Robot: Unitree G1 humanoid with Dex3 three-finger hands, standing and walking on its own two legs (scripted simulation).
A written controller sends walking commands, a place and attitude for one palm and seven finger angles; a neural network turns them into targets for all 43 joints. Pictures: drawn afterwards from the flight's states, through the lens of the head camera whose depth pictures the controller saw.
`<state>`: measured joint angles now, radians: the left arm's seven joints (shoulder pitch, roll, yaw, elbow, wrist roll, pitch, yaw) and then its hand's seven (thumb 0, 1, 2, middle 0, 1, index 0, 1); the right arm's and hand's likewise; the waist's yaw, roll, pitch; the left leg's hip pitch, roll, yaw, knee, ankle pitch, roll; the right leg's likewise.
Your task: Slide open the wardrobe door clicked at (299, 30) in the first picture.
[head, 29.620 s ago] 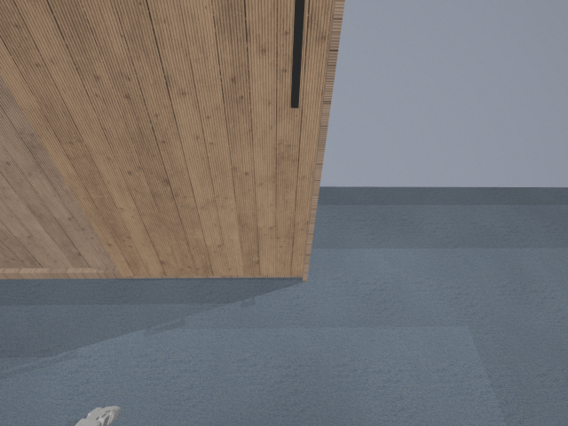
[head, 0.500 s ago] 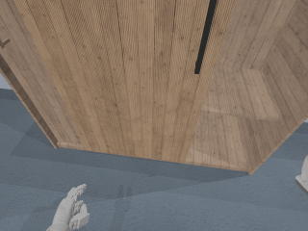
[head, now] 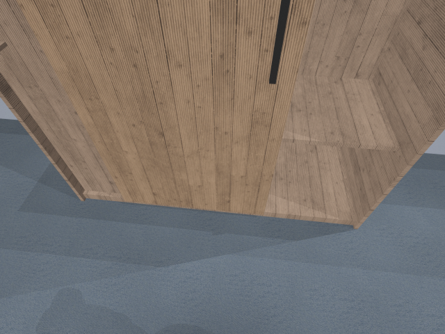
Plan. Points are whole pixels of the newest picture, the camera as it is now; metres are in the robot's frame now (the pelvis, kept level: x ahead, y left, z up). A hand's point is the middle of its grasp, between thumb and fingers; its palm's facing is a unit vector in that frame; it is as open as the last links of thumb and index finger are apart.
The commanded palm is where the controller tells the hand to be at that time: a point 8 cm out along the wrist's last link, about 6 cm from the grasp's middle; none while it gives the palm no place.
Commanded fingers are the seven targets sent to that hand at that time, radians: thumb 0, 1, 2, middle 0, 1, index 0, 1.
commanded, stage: let the arm hang, fingers relaxed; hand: right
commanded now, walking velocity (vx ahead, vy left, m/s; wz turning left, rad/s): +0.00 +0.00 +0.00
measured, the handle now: (281, 23) +0.71 -0.09 +0.20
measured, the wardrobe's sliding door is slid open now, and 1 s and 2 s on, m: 0.45 0.45 0.45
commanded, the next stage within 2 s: look to check the result in 0.56 s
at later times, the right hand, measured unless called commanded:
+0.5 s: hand out of the picture +0.03 -0.20 -0.17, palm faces -0.01 +0.98 -0.20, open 7.3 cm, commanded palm none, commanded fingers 0.00 -0.90 -0.90 0.20 0.30 0.20 0.30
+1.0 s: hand out of the picture +0.07 -0.21 -0.17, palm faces -0.02 +0.97 -0.24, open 7.4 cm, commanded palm none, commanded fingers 0.00 -0.90 -0.90 0.20 0.30 0.20 0.30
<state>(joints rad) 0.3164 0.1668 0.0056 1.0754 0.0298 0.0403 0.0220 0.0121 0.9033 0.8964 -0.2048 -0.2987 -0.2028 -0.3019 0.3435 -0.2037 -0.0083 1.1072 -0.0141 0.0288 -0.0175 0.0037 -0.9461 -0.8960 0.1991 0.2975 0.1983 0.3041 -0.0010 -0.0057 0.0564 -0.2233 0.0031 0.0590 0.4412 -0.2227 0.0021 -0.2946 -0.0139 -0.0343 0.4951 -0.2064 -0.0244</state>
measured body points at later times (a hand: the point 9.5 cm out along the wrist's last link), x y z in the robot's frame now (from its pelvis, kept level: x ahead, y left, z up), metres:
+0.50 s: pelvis +0.01 -0.02 +0.00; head +0.02 -0.02 +0.45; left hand +0.02 +0.21 -0.16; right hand +0.03 -0.25 -0.16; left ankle +0.01 +0.12 -0.74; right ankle +0.04 -0.10 -0.74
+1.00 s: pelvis +0.03 -0.01 +0.01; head +0.05 -0.01 +0.46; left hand +0.08 +0.25 -0.15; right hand +0.07 -0.26 -0.15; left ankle +0.01 +0.12 -0.74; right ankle +0.04 -0.10 -0.74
